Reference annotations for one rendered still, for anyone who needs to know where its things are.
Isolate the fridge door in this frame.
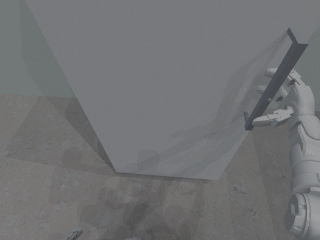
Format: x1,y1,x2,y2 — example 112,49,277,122
25,0,320,180

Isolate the robot left hand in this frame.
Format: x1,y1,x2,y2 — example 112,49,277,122
61,227,83,240

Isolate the right robot upper arm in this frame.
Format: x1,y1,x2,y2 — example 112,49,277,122
284,192,320,240

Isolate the handle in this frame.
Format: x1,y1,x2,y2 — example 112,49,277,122
243,27,309,131

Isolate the right robot forearm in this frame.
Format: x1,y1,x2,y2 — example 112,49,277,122
287,115,320,197

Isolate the robot right hand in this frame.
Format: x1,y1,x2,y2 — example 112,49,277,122
251,68,315,128

